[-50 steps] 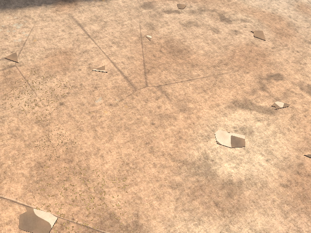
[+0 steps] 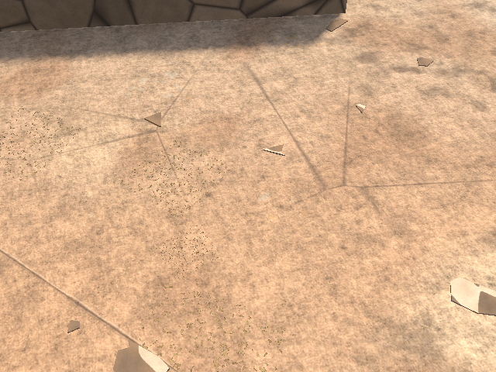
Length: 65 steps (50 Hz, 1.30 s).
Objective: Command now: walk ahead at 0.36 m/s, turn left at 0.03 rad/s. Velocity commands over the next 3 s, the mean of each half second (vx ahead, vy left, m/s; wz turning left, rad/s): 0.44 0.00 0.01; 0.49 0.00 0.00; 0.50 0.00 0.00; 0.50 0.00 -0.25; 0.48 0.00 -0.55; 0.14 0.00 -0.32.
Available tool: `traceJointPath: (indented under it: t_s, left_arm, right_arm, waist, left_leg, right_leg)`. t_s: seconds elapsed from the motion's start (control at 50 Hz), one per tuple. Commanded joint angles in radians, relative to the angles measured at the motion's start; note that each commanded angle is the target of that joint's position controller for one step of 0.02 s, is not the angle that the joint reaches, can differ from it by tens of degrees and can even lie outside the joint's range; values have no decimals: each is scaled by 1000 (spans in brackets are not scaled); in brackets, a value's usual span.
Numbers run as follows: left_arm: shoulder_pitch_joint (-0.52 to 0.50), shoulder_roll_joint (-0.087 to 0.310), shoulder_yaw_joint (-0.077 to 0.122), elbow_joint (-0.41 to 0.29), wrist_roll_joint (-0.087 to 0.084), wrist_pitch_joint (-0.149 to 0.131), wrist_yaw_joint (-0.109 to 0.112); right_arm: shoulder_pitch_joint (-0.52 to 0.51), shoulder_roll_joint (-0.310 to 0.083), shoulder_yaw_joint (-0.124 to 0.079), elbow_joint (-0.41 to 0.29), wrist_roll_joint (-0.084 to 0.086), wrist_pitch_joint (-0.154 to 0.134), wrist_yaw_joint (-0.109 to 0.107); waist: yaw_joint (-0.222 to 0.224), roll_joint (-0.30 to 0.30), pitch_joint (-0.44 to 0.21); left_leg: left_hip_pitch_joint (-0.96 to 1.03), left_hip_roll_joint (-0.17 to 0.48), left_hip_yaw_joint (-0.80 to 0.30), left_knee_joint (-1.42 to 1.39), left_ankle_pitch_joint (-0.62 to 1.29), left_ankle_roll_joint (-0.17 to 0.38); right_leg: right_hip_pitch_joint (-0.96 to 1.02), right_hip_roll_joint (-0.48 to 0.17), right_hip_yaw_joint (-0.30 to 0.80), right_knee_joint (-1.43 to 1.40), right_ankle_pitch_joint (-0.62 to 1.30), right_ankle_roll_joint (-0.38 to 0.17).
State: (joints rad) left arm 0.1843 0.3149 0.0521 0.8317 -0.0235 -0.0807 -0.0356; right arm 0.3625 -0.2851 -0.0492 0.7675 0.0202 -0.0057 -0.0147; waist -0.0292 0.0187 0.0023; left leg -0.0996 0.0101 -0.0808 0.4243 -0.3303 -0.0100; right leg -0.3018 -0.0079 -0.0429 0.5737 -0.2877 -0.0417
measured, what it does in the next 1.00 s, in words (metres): walks ahead: right foot, then left foot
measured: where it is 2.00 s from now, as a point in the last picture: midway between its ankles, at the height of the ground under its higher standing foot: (270, 204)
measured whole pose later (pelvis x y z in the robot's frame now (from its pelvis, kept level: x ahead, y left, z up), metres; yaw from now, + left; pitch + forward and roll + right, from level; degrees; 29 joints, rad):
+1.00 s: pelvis +0.52 -0.02 -0.01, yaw -1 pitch +2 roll +3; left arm 0.05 0.27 0.01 0.73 -0.01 -0.08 -0.04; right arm 0.38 -0.30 -0.06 0.87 0.02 -0.06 0.01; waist -0.08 -0.04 0.03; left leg 0.06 -0.04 0.04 0.25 -0.34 0.01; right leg -0.55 -0.07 0.02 0.52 0.00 -0.02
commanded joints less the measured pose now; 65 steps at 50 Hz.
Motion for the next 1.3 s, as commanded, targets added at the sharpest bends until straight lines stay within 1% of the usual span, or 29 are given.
traceJointPath:
  t_s: [0.02, 0.04, 0.06, 0.08, 0.1, 0.16, 0.24, 0.32, 0.44, 0.48, 0.5, 0.52, 0.54, 0.56, 0.58, 0.6, 0.64, 0.72, 0.82, 0.92, 0.98, 1.02, 1.04, 1.06, 1.08, 1.1, 1.14, 1.22, 1.3]
  left_arm:
    - [218, 102, 33, 28, -2, -9, 7]
    - [296, 234, 56, 26, 7, -10, 12]
    - [277, 227, 52, 19, 23, -20, 4]
    - [200, 171, 34, 1, 20, -27, 5]
    - [159, 134, 23, -10, 21, -30, 8]
    - [133, 103, 8, -21, 30, -25, 14]
    - [181, 109, 5, -2, 20, -18, 25]
    - [226, 123, 3, 18, 16, -6, 39]
    - [274, 141, 14, 51, 5, 16, 44]
    - [259, 171, 26, 46, 10, 25, 49]
    - [240, 169, 25, 40, 16, 34, 51]
    - [232, 150, 14, 21, 28, 35, 54]
    - [368, 2, -28, -6, 34, 17, 42]
    - [344, 54, -20, 18, 14, -10, 32]
    - [217, 136, 6, -27, -20, -23, 24]
    - [142, 132, 4, -51, -24, -31, 25]
    - [134, 104, 8, -49, 0, -20, 32]
    - [144, 50, -2, -49, 15, 17, 40]
    - [-58, 25, -15, -111, 23, -2, 29]
    - [-193, 40, -15, -163, 8, -14, 3]
    - [-172, 70, -4, -170, 10, -18, -9]
    - [29, 127, 30, -114, 12, -19, -1]
    - [205, 198, 53, -79, 20, -15, 9]
    - [264, 291, 75, -59, 27, -8, 8]
    - [270, 183, 47, -66, 13, -9, 5]
    - [199, 141, 32, -78, 16, -11, 7]
    - [85, 97, 20, -94, 27, -12, 7]
    - [61, 84, 18, -80, 26, -31, 5]
    - [96, 113, 27, -47, 22, -26, 21]
  right_arm:
    - [-122, -71, -12, -93, -11, -24, 8]
    - [-121, -10, 5, -146, -17, -40, 5]
    - [-120, -85, -17, -159, 14, -57, -4]
    - [-127, -131, -31, -152, 33, -67, -3]
    - [-132, -134, -32, -136, 27, -72, 2]
    - [-142, -101, -33, -116, -5, -76, 18]
    - [-219, -61, -23, -145, -11, -71, 26]
    - [-361, -22, -2, -192, -3, -85, 45]
    - [-448, -52, -6, -234, 5, -100, 76]
    - [-348, -101, -27, -211, 0, -97, 69]
    - [-197, -139, -48, -169, 0, -93, 59]
    - [-18, -178, -62, -127, -6, -85, 44]
    - [78, -280, -84, -103, -30, -83, 41]
    - [96, -184, -61, -92, -20, -80, 41]
    - [6, -147, -44, -92, -12, -78, 38]
    - [-69, -126, -37, -96, -9, -78, 37]
    - [-151, -84, -24, -95, -27, -89, 45]
    - [-159, -101, -31, -55, -18, -115, 48]
    - [-91, -142, -38, -13, -12, -103, 27]
    - [6, -177, -47, 42, 3, -79, 20]
    - [7, -189, -52, 59, 4, -58, 13]
    - [-16, -177, -45, 57, -3, -45, 9]
    - [0, -126, -21, 35, -24, -44, 6]
    - [131, -3, 15, 14, -20, -65, 16]
    - [85, -91, -1, 32, -2, -86, 20]
    - [-9, -155, -19, 5, 25, -100, 25]
    - [-105, -139, -18, -16, 2, -104, 17]
    - [-65, -83, -14, -1, -9, -65, 17]
    - [-190, -65, -7, -38, -18, -60, 16]
  waist:
    - [147, -14, -5]
    - [150, -295, -49]
    - [138, -271, -21]
    - [105, -192, 78]
    - [90, -157, 108]
    - [67, -121, 82]
    - [82, -83, 73]
    - [124, -88, 103]
    - [100, -92, 118]
    - [29, -131, 20]
    - [-56, -127, -81]
    - [-133, -104, -212]
    - [-68, 160, -392]
    - [-94, 182, -463]
    - [-82, 136, -244]
    - [-51, 58, -123]
    - [25, 29, -22]
    - [68, 49, 19]
    - [4, 24, 66]
    - [-42, 27, 77]
    - [-9, 46, 50]
    - [100, 38, -77]
    - [160, -47, -233]
    - [95, -322, -350]
    - [138, -252, -362]
    - [134, -187, -212]
    - [85, -74, -70]
    - [20, -91, -40]
    - [44, -69, 17]
  left_leg:
    - [-360, 68, -60, 99, -64, 99]
    - [-550, -46, 65, 471, -177, 20]
    - [-661, -45, -21, 668, -263, 19]
    - [-738, 22, -45, 733, -169, 42]
    - [-740, 56, -24, 730, -72, 56]
    - [-663, 103, 6, 639, 112, 49]
    - [-669, 93, 56, 474, 241, 1]
    - [-573, 60, 102, 224, 401, -11]
    - [-528, 20, 99, 79, 352, 54]
    - [-369, -34, 132, 86, 276, 95]
    - [-169, -59, 157, 60, 297, 128]
    - [157, 43, 56, 112, 312, 177]
    - [575, 330, -434, 89, 126, 347]
    - [580, 390, -699, -89, -16, 368]
    - [418, 347, -544, -129, -61, 307]
    - [245, 307, -403, -161, 2, 277]
    - [8, 224, -232, -230, 175, 250]
    - [-137, 194, -102, -316, 286, 275]
    - [-119, 140, 19, -328, 332, 233]
    - [42, 211, 1, -273, 307, 212]
    - [146, 252, -19, -188, 420, 183]
    - [122, 184, 38, 67, 676, 142]
    - [-42, 126, 86, 357, 501, 105]
    - [-466, -65, 102, 720, -80, 30]
    - [-591, -49, -42, 852, -250, 35]
    - [-663, 3, -39, 879, -179, 51]
    - [-618, 86, 5, 775, -28, 49]
    - [-502, 125, 12, 657, 64, 21]
    - [-575, 129, 24, 441, 251, -9]
  right_leg:
    - [386, -57, 108, -137, 12, -23]
    - [482, -306, 536, -311, -203, -152]
    - [421, -399, 802, -426, -431, -256]
    - [372, -386, 729, -429, -475, -239]
    - [343, -332, 609, -422, -382, -204]
    - [299, -224, 372, -434, -43, -145]
    - [310, -191, 226, -449, 273, -153]
    - [260, -165, 136, -470, 329, -139]
    - [401, -241, 127, -386, 527, -128]
    - [446, -238, 113, -236, 882, -109]
    - [416, -203, 80, -58, 1003, -87]
    - [218, -174, 76, 186, 838, -61]
    - [-204, 13, 56, 614, 187, 9]
    - [-327, 64, 197, 752, -266, 5]
    - [-420, -2, 184, 791, -220, -5]
    - [-411, -56, 146, 742, -126, -9]
    - [-318, -123, 132, 630, -14, 5]
    - [-280, -153, 112, 514, 58, 52]
    - [-296, -125, 73, 149, 360, 70]
    - [-303, -89, 75, -21, 378, 42]
    - [-260, -67, 68, -63, 248, 2]
    - [25, -10, 12, -97, 219, -46]
    - [317, -144, 151, -53, 260, -103]
    - [665, -367, 639, -155, 36, -271]
    - [679, -374, 782, -265, -101, -271]
    - [570, -345, 634, -277, -78, -225]
    - [329, -272, 430, -310, 146, -193]
    - [173, -224, 281, -405, 312, -205]
    - [178, -201, 186, -454, 343, -194]
Next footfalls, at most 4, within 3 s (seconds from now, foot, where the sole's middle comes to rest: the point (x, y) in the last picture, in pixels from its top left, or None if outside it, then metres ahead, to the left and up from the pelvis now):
0.02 right None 0.06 -0.10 -0.77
0.52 left None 0.43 0.11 -0.77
1.04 right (310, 303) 0.72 -0.14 -0.77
1.58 left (229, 225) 1.02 0.09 -0.77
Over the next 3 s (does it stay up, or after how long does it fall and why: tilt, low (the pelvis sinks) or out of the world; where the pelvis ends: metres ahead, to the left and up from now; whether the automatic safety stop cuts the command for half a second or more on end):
stays up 1.46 -0.14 0.00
